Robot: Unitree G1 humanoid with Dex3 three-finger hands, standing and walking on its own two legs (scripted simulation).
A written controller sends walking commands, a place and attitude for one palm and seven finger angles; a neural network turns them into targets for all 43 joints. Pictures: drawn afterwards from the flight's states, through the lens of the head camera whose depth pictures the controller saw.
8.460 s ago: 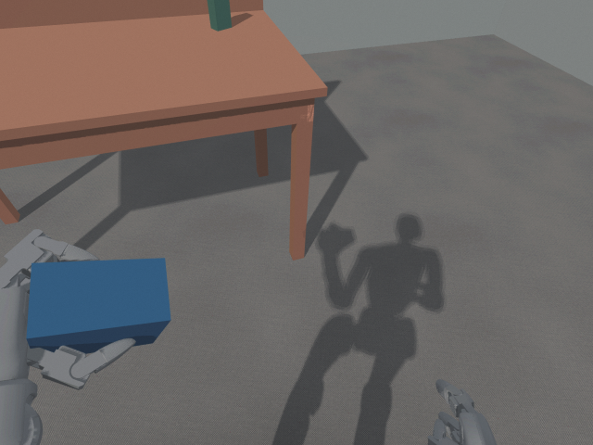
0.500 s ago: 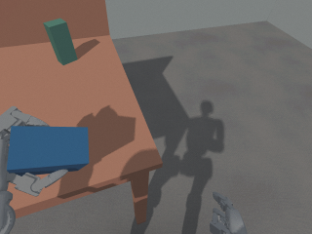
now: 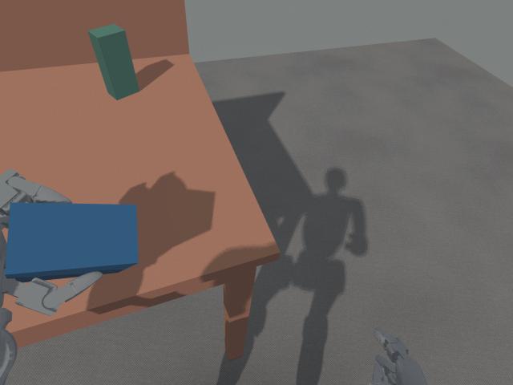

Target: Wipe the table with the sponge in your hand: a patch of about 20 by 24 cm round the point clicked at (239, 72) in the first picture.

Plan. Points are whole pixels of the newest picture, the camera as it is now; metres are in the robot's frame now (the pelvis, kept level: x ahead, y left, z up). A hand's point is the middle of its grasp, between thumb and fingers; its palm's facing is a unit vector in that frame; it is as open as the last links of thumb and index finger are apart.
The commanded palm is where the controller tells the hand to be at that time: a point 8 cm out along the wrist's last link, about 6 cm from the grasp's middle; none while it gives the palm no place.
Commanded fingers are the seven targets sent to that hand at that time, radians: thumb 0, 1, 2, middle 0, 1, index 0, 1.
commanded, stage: come to a stop and stand still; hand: left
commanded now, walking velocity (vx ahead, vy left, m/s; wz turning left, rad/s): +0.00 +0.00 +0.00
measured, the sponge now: (91, 243) +0.23 +0.23 +0.15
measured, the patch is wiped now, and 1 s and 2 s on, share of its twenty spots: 0.00 0.00 0.00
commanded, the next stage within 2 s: look again from close up in 0.70 s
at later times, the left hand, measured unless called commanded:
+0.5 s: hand (62, 213) +0.26 +0.27 +0.16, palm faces +0.40 -0.83 -0.38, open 10.7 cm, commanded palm +0.20 +0.30 +0.18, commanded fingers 0.00 0.10 1.30 -1.20 -1.60 -1.20 -1.60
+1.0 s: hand (68, 215) +0.26 +0.26 +0.16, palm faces +0.40 -0.83 -0.39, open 10.7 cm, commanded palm +0.20 +0.29 +0.18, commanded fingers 0.00 0.10 1.30 -1.20 -1.60 -1.20 -1.60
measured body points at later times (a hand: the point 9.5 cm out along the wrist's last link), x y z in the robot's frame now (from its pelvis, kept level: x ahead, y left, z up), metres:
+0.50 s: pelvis +0.05 +0.01 +0.01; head +0.08 +0.04 +0.45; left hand +0.24 +0.31 +0.18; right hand +0.25 -0.20 -0.06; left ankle +0.06 +0.13 -0.74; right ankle +0.05 -0.14 -0.74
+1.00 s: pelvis +0.05 +0.01 +0.01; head +0.08 +0.03 +0.46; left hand +0.24 +0.31 +0.18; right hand +0.23 -0.21 -0.07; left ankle +0.06 +0.13 -0.74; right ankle +0.05 -0.14 -0.74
